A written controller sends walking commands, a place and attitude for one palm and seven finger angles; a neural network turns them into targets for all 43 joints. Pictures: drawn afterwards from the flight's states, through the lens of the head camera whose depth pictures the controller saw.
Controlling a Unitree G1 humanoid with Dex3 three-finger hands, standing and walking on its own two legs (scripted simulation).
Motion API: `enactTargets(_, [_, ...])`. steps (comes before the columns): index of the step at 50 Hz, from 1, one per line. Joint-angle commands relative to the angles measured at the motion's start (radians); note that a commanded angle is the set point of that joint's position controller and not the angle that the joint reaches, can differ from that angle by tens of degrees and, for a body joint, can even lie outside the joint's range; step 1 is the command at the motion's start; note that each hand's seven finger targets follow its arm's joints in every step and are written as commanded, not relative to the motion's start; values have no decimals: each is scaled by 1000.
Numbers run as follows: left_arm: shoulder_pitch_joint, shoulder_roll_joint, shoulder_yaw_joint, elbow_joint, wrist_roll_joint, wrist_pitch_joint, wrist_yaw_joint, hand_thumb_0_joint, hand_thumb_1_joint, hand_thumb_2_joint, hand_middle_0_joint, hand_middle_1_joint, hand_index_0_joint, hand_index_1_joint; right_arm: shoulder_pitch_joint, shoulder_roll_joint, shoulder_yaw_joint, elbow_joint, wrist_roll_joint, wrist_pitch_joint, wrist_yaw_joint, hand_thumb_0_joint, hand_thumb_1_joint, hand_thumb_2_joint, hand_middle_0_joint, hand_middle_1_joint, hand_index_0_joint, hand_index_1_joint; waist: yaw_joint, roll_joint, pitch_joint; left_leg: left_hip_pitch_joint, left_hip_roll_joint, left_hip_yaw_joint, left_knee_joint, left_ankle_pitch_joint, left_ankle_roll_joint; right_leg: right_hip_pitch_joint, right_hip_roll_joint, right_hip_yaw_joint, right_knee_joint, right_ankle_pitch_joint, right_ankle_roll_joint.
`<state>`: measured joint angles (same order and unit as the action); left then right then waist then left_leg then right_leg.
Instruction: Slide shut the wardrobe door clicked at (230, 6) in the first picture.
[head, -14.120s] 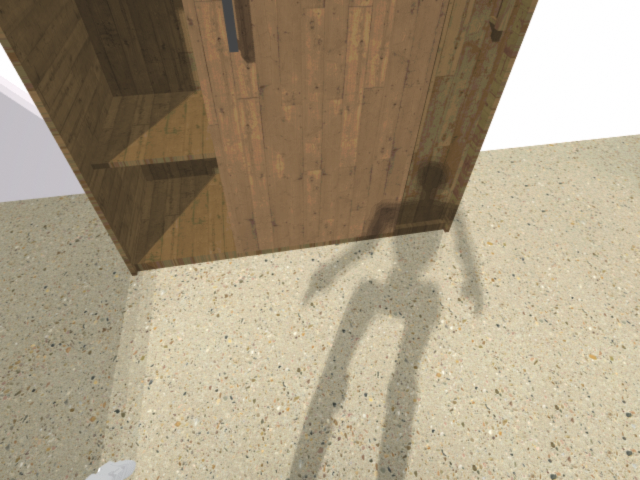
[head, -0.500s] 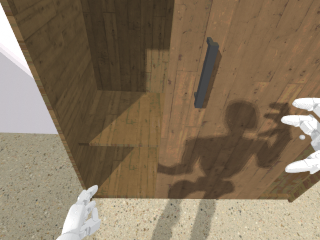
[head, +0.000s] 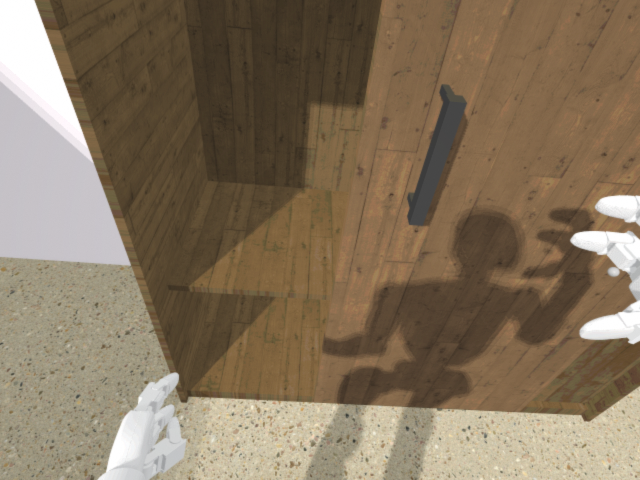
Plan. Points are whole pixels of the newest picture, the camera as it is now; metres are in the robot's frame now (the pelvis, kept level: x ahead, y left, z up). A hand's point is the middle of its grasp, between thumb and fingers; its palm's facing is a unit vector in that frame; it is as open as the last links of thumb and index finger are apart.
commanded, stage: raise the hand with hooked fingers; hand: right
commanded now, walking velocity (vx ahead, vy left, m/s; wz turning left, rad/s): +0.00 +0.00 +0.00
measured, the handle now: (429, 159) +0.51 -0.15 +0.19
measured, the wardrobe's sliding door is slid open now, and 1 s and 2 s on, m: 0.40 0.40 0.40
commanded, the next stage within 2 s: move the hooked fingers beside the handle in 0.04 s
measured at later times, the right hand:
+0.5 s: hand (579, 245) +0.32 -0.27 +0.21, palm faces +0.06 +1.00 -0.07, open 14.0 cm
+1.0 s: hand (537, 218) +0.37 -0.25 +0.20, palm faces +0.06 +1.00 -0.03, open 14.0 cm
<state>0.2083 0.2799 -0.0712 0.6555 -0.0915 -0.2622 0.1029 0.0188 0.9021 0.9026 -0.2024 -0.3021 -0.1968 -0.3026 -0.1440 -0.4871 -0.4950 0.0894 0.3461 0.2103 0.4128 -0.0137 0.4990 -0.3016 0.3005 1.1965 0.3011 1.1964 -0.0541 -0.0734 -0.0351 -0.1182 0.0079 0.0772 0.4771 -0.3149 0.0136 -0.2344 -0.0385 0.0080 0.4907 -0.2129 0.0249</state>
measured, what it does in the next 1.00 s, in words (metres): stands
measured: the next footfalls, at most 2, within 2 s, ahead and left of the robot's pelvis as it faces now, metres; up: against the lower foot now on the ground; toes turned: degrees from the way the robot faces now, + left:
none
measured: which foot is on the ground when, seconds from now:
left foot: down 0.00-1.00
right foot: down 0.00-1.00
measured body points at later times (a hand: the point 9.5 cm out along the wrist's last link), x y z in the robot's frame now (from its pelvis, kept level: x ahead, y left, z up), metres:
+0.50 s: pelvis +0.00 -0.01 +0.00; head -0.01 +0.02 +0.45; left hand +0.19 +0.22 -0.08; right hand +0.31 -0.32 +0.21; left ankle -0.03 +0.11 -0.74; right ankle +0.03 -0.14 -0.74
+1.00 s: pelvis +0.01 -0.01 +0.00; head +0.00 +0.01 +0.45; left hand +0.18 +0.23 -0.09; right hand +0.36 -0.30 +0.20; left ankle -0.03 +0.11 -0.74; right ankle +0.03 -0.14 -0.74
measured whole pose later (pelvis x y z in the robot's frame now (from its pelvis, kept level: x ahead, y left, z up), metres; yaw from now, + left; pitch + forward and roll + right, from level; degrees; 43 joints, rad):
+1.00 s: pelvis +0.01 -0.01 +0.00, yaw +1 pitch +0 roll +0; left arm 0.22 0.27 -0.07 0.67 -0.08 -0.19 0.10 0.02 0.90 0.90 -0.20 -0.30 -0.20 -0.30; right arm -0.43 -0.42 -0.37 0.35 0.26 0.19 0.29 -0.01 0.50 -0.30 0.30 1.20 0.30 1.20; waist -0.02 -0.06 -0.03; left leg -0.15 0.02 0.06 0.47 -0.32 0.00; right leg -0.26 -0.03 -0.01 0.49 -0.22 0.01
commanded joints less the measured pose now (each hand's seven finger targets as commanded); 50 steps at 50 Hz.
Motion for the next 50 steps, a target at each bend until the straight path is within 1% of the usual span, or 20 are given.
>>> enactTargets(1, [-155, 103, 38, -169, 0, -67, 7, 0, 900, 900, -200, -300, -200, -300, -301, -294, -98, -201, 24, -66, 15, 0, 500, -300, 300, 1200, 300, 1200, -1, 8, -160, -93, -14, -24, -93, 307, -16, 170, 55, -4, -28, 154, -64])
enactTargets(3, [-156, 101, 37, -172, -1, -65, 8, 0, 900, 900, -200, -300, -200, -300, -303, -294, -98, -206, 25, -64, 18, 0, 500, -300, 300, 1200, 300, 1200, 0, 4, -178, -90, -15, -20, -87, 315, -17, 178, 57, -6, -27, 163, -64])
enactTargets(6, [-153, 101, 36, -166, -1, -63, 7, 0, 900, 900, -200, -300, -200, -300, -296, -295, -102, -177, 27, -63, 13, 0, 500, -300, 300, 1200, 300, 1200, 0, 24, -145, -107, -17, -19, -96, 286, -18, 159, 55, -2, -30, 138, -63])
enactTargets(8, [-154, 101, 34, -164, -2, -61, 11, 0, 900, 900, -200, -300, -200, -300, -336, -289, -83, -162, 22, -59, 14, 0, 500, -300, 300, 1200, 300, 1200, 7, -3, -135, -123, -17, -21, -98, 264, -16, 162, 56, -1, -34, 124, -63])
enactTargets(9, [-149, 100, 34, -153, 0, -58, 12, 0, 900, 900, -200, -300, -200, -300, -364, -294, -79, -141, 19, -62, 9, 0, 500, -300, 300, 1200, 300, 1200, 12, 30, -115, -127, -17, -26, -108, 249, -18, 150, 55, 0, -28, 112, -63])
enactTargets(15, [-147, 98, 32, -151, 1, -63, 17, 0, 900, 900, -200, -300, -200, -300, -491, -266, -17, -129, -4, -96, -2, 0, 500, -300, 300, 1200, 300, 1200, 26, -35, -166, -122, -14, -26, -100, 244, -11, 182, 57, 7, -30, 112, -63])
enactTargets(19, [-133, 104, 35, -145, 7, -56, 15, 0, 900, 900, -200, -300, -200, -300, -474, -301, -55, -59, -11, -98, -11, 0, 500, -300, 300, 1200, 300, 1200, 10, 18, -183, -93, -16, -20, -94, 273, -8, 168, 54, 10, -31, 141, -63])
enactTargets(23, [-140, 101, 36, -159, 4, -51, 8, 0, 900, 900, -200, -300, -200, -300, -506, -270, -30, -70, -20, -93, -22, 0, 500, -300, 300, 1200, 300, 1200, 10, -16, -198, -97, -16, -11, -75, 300, -5, 179, 53, 10, -35, 169, -60])
enactTargets(27, [-134, 99, 39, -161, 5, -41, 4, 0, 900, 900, -200, -300, -200, -300, -510, -240, -9, -63, -24, -80, -44, 0, 500, -300, 300, 1200, 300, 1200, 14, -7, -208, -100, -17, -13, -73, 314, -6, 182, 50, 5, -31, 180, -61])
enactTargets(29, [-121, 106, 42, -149, 9, -30, 4, 0, 900, 900, -200, -300, -200, -300, -490, -271, -41, -13, -31, -72, -59, 0, 500, -300, 300, 1200, 300, 1200, 8, 45, -192, -92, -18, -14, -80, 307, -8, 157, 48, 3, -29, 173, -63])
enactTargets(32, [-127, 103, 44, -157, 7, -26, 4, 0, 900, 900, -200, -300, -200, -300, -545, -252, -14, -53, -43, -76, -69, 0, 500, -300, 300, 1200, 300, 1200, 18, -12, -212, -97, -16, -13, -69, 325, -5, 182, 47, 1, -28, 197, -61])
enactTargets(36, [-121, 99, 45, -151, 9, -20, 5, 0, 900, 900, -200, -300, -200, -300, -594, -199, 37, -64, -48, -84, -84, 0, 500, -300, 300, 1200, 300, 1200, 33, -5, -225, -102, -19, -11, -68, 332, -5, 203, 45, 2, -26, 206, -62])
enactTargets(38, [-113, 104, 47, -141, 10, -14, 9, 0, 900, 900, -200, -300, -200, -300, -616, -204, 36, -17, -52, -77, -90, 0, 500, -300, 300, 1200, 300, 1200, 37, 4, -210, -112, -19, -11, -71, 315, -5, 197, 43, 4, -31, 191, -61])
enactTargets(39, [-103, 109, 49, -132, 13, -7, 10, 0, 900, 900, -200, -300, -200, -300, -603, -223, 18, 12, -56, -74, -98, 0, 500, -300, 300, 1200, 300, 1200, 30, 35, -207, -101, -19, -12, -76, 309, -4, 180, 43, 4, -28, 184, -62])
enactTargets(40, [-108, 111, 48, -134, 11, -6, 11, 0, 900, 900, -200, -300, -200, -300, -632, -219, 28, 15, -59, -74, -101, 0, 500, -300, 300, 1200, 300, 1200, 38, 33, -201, -106, -16, -15, -76, 322, -6, 179, 44, 0, -29, 187, -64])
enactTargets(41, [-107, 110, 51, -136, 12, -3, 10, 0, 900, 900, -200, -300, -200, -300, -625, -232, 13, 21, -62, -72, -105, 0, 500, -300, 300, 1200, 300, 1200, 30, 29, -220, -97, -16, -15, -71, 326, -5, 182, 44, 1, -29, 194, -63])
enactTargets(44, [-105, 104, 50, -134, 13, 6, 10, 0, 900, 900, -200, -300, -200, -300, -679, -194, 61, 23, -75, -78, -115, 0, 500, -300, 300, 1200, 300, 1200, 42, 7, -213, -104, -15, -16, -74, 316, -3, 189, 41, -2, -25, 194, -63])
enactTargets(46, [-101, 105, 51, -141, 15, 7, 7, 0, 900, 900, -200, -300, -200, -300, -688, -202, 49, 6, -75, -89, -123, 0, 500, -300, 300, 1200, 300, 1200, 37, 1, -254, -86, -15, -16, -65, 341, -1, 206, 43, 4, -26, 217, -62])
enactTargets(49, [-87, 111, 53, -123, 16, 19, 9, 0, 900, 900, -200, -300, -200, -300, -686, -221, 33, 83, -77, -92, -130, 0, 500, -300, 300, 1200, 300, 1200, 40, 55, -227, -84, -17, -17, -73, 339, -4, 178, 39, -3, -24, 205, -64])
enactTargets(50, [-91, 111, 53, -129, 15, 20, 8, 0, 900, 900, -200, -300, -200, -300, -714, -216, 43, 68, -83, -96, -131, 0, 500, -300, 300, 1200, 300, 1200, 42, 12, -235, -83, -13, -20, -66, 355, -3, 184, 40, -7, -25, 217, -63])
